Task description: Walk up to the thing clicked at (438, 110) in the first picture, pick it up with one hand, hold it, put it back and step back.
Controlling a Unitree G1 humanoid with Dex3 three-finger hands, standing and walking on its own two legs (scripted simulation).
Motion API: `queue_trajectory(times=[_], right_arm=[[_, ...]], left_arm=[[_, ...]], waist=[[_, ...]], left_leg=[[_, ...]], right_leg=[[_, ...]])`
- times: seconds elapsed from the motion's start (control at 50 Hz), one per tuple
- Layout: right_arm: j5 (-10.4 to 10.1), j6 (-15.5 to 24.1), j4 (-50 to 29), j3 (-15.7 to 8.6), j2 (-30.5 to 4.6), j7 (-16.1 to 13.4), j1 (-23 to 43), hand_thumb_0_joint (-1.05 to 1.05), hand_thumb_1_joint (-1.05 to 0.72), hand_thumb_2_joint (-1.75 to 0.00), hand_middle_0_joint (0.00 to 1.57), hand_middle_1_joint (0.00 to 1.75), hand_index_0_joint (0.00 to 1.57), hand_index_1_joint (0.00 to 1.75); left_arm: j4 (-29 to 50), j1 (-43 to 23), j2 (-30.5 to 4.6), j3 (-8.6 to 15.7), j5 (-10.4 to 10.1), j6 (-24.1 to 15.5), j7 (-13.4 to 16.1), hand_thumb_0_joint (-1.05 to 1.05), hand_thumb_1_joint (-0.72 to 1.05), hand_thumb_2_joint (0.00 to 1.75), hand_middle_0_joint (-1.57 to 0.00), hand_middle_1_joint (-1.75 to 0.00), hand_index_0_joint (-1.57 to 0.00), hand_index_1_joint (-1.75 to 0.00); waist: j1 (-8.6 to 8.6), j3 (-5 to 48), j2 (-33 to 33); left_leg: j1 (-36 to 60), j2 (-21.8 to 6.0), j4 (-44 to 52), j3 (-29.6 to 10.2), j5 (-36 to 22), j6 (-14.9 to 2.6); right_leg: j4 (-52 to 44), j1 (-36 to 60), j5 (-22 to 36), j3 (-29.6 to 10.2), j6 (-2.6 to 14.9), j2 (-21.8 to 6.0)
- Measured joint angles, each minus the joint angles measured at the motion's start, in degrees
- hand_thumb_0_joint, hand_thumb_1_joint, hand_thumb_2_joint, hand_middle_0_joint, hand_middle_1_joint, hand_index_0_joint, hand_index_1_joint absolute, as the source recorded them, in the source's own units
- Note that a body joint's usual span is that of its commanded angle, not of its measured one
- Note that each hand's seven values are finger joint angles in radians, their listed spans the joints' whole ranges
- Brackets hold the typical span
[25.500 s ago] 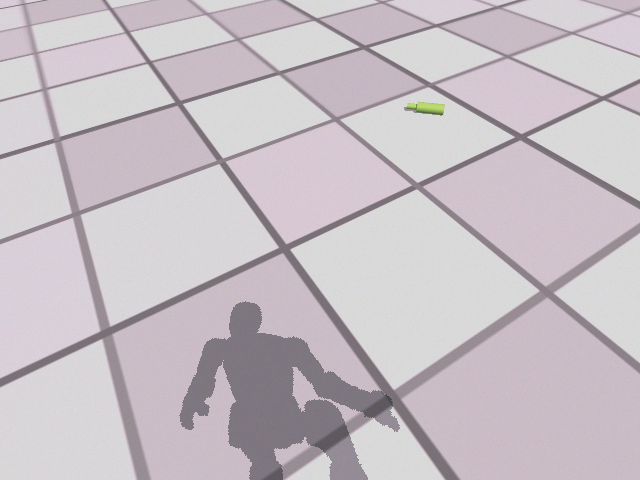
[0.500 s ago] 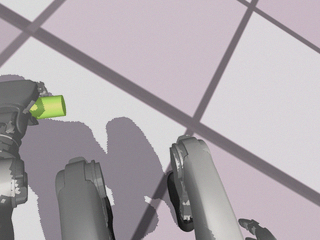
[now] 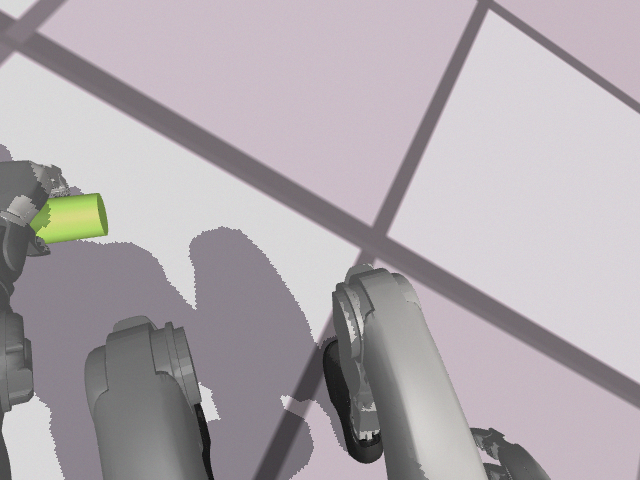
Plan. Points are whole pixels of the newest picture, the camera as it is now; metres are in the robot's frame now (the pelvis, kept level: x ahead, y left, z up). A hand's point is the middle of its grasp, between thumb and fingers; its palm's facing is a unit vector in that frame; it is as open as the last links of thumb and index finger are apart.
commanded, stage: lower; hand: left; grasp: from above
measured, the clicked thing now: (7, 226) +0.47 +0.33 -0.21
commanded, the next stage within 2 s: rest in 0.10 s
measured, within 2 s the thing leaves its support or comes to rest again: rests again in 1.40 s
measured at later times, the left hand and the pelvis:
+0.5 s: hand (43, 225) +0.47 +0.29 -0.22, palm faces -0.47 -0.07 -0.88, open 8.9 cm; pelvis +0.00 +0.00 -0.02, yaw -2 degrees
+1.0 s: hand (51, 228) +0.47 +0.29 -0.25, palm faces -0.47 -0.08 -0.88, open 8.8 cm; pelvis +0.01 +0.01 -0.03, yaw -4 degrees
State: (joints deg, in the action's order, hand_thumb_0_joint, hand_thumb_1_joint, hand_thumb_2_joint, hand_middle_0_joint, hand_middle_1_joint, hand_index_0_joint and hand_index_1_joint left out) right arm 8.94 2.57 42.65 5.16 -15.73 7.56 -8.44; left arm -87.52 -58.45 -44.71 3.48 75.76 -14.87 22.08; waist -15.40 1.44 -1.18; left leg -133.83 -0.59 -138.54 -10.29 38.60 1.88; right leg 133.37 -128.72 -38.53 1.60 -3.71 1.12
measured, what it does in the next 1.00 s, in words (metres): stands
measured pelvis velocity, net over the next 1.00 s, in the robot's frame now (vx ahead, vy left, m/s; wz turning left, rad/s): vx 0.01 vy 0.01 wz -0.08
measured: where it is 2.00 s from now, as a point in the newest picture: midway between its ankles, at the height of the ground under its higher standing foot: (279, 449)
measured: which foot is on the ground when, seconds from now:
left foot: down 0.00-1.00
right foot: down 0.00-1.00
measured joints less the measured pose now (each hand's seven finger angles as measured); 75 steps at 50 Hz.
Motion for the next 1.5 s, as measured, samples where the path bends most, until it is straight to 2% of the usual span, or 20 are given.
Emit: queue_trajectory(times=[0.14, 0.32, 0.56, 0.76, 0.94, 1.06, 1.3, 1.5], right_arm=[[0.9, 0.5, -0.2, 0.7, -0.2, 0.5, 0.2, 0.0, -0.92, -0.9, 0.2, 0.3, 0.2, 0.3], [2.0, 1.0, -0.1, 1.6, 0.0, 1.0, 0.4, 0.0, -0.91, -0.9, 0.2, 0.3, 0.2, 0.3], [3.8, 2.6, -1.1, 3.5, -0.7, 1.9, 0.8, 0.0, -0.91, -0.9, 0.2, 0.3, 0.2, 0.3], [5.2, 3.3, -1.7, 4.9, -1.7, 2.4, 1.3, 0.0, -0.91, -0.9, 0.2, 0.3, 0.2, 0.3], [6.2, 4.5, -1.6, 5.8, -2.0, 3.0, 1.8, 0.0, -0.91, -0.9, 0.2, 0.3, 0.2, 0.3], [6.6, 5.2, -1.9, 6.8, -2.0, 3.6, 2.3, 0.0, -0.91, -0.9, 0.2, 0.3, 0.2, 0.3], [7.0, 6.1, -2.4, 8.5, -2.0, 4.3, 2.5, 0.0, -0.91, -0.9, 0.2, 0.3, 0.2, 0.3], [7.7, 7.0, -2.9, 9.9, -2.5, 5.1, 2.9, 0.0, -0.91, -0.9, 0.2, 0.3, 0.2, 0.3]], left_arm=[[-0.4, 0.8, -1.3, 1.4, 1.3, -0.8, 2.1, -0.01, 0.17, 0.33, -0.81, -0.45, -0.83, -0.4], [-2.2, 0.7, -2.3, 2.1, 1.8, -0.2, 4.6, -0.01, 0.17, 0.34, -0.81, -0.44, -0.83, -0.39], [-4.6, 0.0, -5.6, 4.4, 1.9, -0.5, 5.8, -0.01, 0.17, 0.35, -0.8, -0.44, -0.82, -0.39], [-6.3, 0.5, -7.9, 6.1, 2.9, -1.3, 7.7, -0.01, 0.17, 0.34, -0.81, -0.43, -0.83, -0.38], [-7.6, 0.0, -9.0, 4.8, 2.8, -0.8, 8.8, -0.01, 0.17, 0.34, -0.82, -0.41, -0.84, -0.36], [-8.4, 0.1, -9.7, 5.5, 2.7, -0.6, 9.5, -0.01, 0.18, 0.33, -0.83, -0.39, -0.85, -0.34], [-10.4, -0.5, -11.0, 4.5, 2.3, -0.5, 10.6, -0.01, 0.18, 0.32, -0.85, -0.36, -0.86, -0.32], [-12.1, -1.1, -12.3, 4.0, 2.9, -1.1, 11.5, -0.01, 0.18, 0.3, -0.86, -0.34, -0.87, -0.3]], waist=[[-0.8, -1.2, -0.8], [-1.6, -1.8, -1.2], [-3.18, -4.5, -2.0], [-4.1, -5.9, -3.1], [-4.58, -6.4, -3.9], [-5.1, -7.0, -4.1], [-5.66, -7.5, -4.7], [-6.23, -8.3, -5.2]], left_leg=[[-1.0, 0.2, -1.8, -0.7, 0.4, 0.05], [-2.1, 0.2, -3.3, -1.1, 0.8, -0.03], [-2.7, 0.2, -5.6, -2.6, 1.4, 0.11], [-2.6, 0.2, -6.9, -3.8, 1.8, 0.21], [-2.6, 0.1, -7.6, -4.2, 2.2, -0.03], [-2.3, 0.1, -8.0, -4.6, 2.3, -0.19], [-2.5, -0.1, -8.5, -5.0, 2.2, -0.75], [-2.2, 0.0, -9.0, -5.5, 2.3, -0.85]], right_leg=[[1.3, -0.6, -0.2, 0.4, -0.24, 0.2], [2.4, -1.6, -0.6, 0.6, -0.05, 0.4], [3.7, -1.9, -0.5, 1.6, -0.57, 1.0], [4.2, -1.6, -0.4, 2.4, -0.36, 1.4], [4.3, -1.2, -0.4, 2.8, -0.5, 1.7], [4.3, -0.7, -0.4, 3.1, -0.37, 1.8], [4.0, -0.4, 0.0, 3.5, -0.49, 2.1], [4.0, 0.2, -0.1, 3.9, -0.53, 2.2]])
